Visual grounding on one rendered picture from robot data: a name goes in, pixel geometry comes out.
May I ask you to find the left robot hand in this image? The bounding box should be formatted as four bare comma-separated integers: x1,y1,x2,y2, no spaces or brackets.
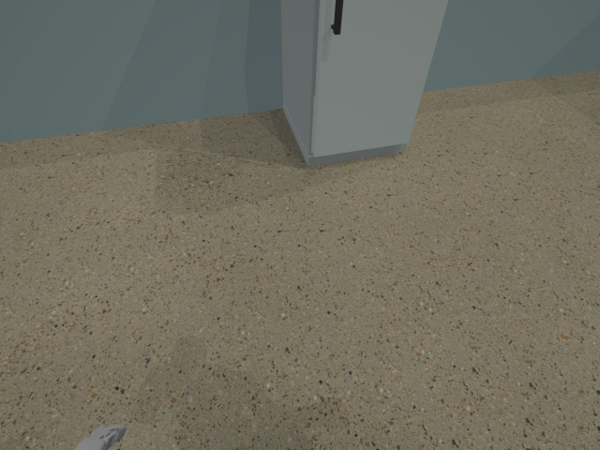
74,425,127,450

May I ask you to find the fridge door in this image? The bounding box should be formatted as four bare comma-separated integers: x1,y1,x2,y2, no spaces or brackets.
312,0,448,157

